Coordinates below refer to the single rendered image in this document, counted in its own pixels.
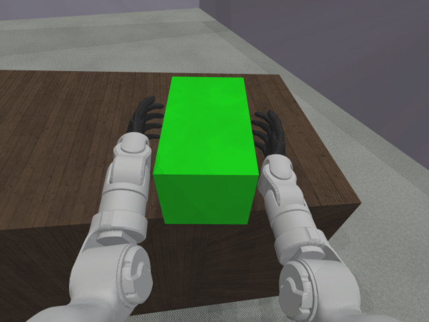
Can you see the left robot upper arm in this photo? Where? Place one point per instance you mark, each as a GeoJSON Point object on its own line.
{"type": "Point", "coordinates": [106, 284]}

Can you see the robot right hand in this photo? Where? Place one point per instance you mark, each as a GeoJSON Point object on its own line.
{"type": "Point", "coordinates": [274, 139]}

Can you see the robot right forearm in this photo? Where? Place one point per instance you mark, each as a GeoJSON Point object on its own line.
{"type": "Point", "coordinates": [295, 232]}

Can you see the robot left forearm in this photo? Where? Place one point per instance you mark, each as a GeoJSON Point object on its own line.
{"type": "Point", "coordinates": [121, 217]}

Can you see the right robot upper arm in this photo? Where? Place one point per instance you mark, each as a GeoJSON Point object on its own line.
{"type": "Point", "coordinates": [322, 291]}

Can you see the carton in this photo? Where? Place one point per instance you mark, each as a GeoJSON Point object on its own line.
{"type": "Point", "coordinates": [206, 167]}

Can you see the pedestal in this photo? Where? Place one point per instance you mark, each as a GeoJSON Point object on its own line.
{"type": "Point", "coordinates": [58, 130]}

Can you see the robot left hand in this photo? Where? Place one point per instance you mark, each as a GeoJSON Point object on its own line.
{"type": "Point", "coordinates": [138, 121]}

